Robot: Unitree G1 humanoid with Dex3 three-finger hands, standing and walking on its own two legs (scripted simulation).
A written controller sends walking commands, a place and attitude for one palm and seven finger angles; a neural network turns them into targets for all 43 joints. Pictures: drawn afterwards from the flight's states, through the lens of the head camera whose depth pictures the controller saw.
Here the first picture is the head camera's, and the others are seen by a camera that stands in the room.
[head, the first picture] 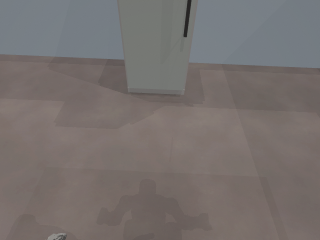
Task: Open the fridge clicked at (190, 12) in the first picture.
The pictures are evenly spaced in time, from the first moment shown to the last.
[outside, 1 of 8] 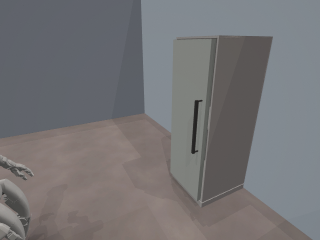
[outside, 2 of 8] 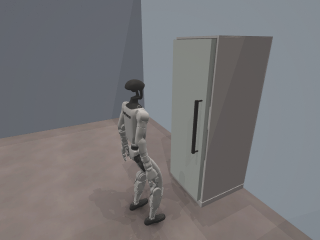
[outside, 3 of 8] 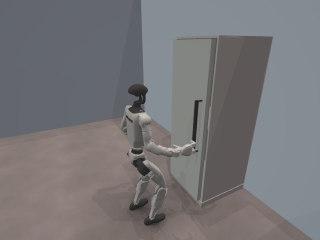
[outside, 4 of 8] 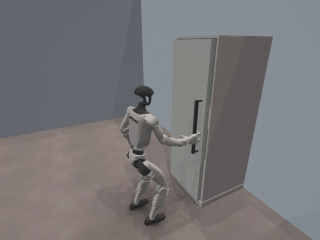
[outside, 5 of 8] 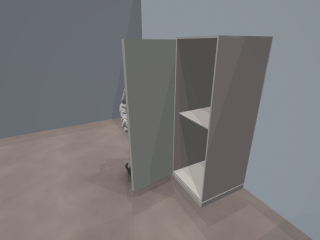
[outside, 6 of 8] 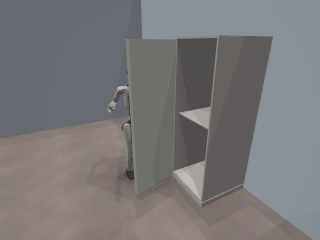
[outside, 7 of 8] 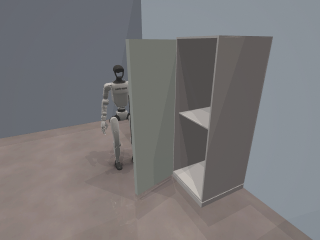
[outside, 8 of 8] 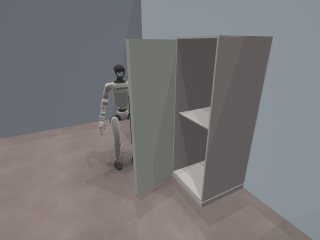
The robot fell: no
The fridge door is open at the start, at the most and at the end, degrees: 0 83 76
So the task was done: yes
